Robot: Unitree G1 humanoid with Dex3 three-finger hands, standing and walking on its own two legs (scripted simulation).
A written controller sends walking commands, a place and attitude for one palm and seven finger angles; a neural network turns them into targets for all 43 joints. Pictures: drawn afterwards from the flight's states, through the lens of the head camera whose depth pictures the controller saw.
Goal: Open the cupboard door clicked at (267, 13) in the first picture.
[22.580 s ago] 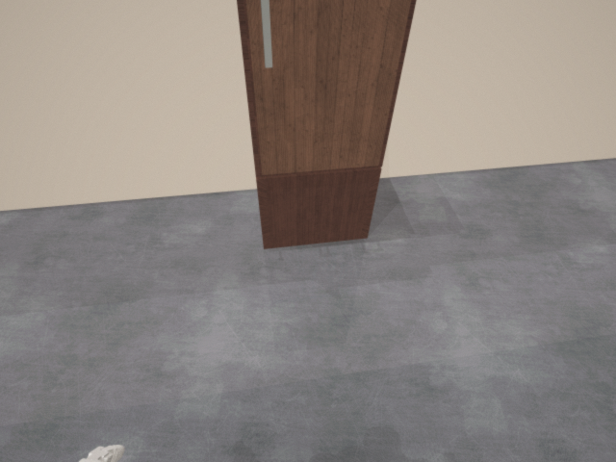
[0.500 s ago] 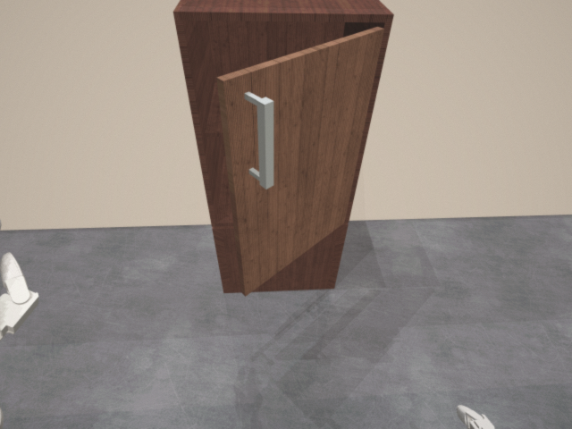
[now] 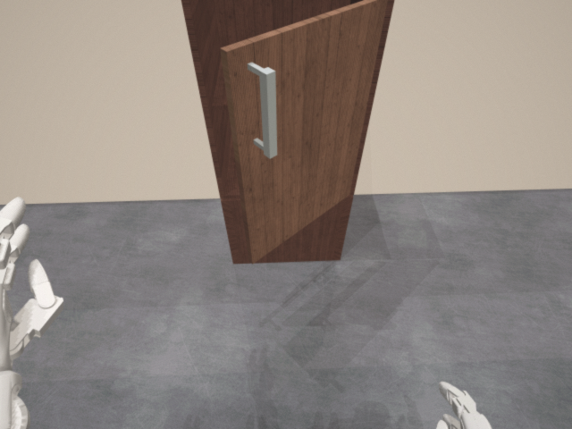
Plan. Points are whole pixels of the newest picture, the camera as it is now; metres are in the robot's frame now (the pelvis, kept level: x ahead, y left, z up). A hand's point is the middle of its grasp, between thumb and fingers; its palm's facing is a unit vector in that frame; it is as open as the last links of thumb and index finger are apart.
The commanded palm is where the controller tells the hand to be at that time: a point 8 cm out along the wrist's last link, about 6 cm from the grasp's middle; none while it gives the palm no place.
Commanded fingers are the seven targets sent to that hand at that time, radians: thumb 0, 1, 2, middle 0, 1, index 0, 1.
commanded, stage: let the arm hang, fingers relaxed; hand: left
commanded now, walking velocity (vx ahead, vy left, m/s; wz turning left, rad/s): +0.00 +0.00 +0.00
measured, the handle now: (262, 112) +0.61 +0.09 +0.13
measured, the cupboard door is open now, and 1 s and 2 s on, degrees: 40 40 40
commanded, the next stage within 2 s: look to check the result in 1.14 s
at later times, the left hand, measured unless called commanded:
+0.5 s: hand out of the picture -0.06 +0.22 -0.18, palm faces +0.03 -0.98 -0.18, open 7.4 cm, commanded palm none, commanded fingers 0.00 0.90 0.90 -0.20 -0.30 -0.20 -0.30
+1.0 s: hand out of the picture +0.02 +0.27 -0.15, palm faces +0.05 -0.95 -0.31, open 7.4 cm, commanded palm none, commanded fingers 0.00 0.90 0.90 -0.20 -0.30 -0.20 -0.30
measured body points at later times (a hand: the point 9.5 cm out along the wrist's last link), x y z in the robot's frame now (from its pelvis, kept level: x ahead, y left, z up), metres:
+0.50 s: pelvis -0.05 +0.03 +0.00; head -0.02 +0.05 +0.45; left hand -0.06 +0.27 -0.16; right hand +0.00 -0.24 -0.14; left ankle +0.00 +0.14 -0.74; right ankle +0.01 -0.09 -0.74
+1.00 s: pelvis -0.03 +0.03 +0.00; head -0.02 +0.03 +0.45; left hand +0.02 +0.32 -0.13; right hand +0.02 -0.23 -0.15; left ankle +0.00 +0.14 -0.74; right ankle +0.01 -0.09 -0.74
